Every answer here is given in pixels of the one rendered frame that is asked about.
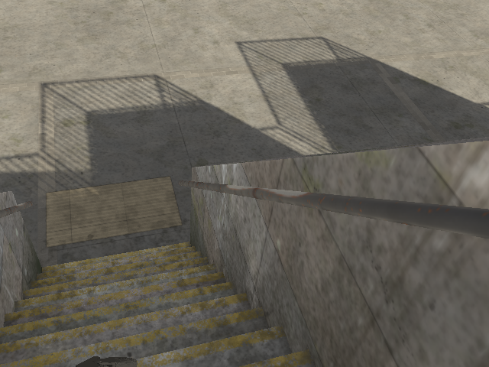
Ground stairs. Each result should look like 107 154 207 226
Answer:
0 242 315 367

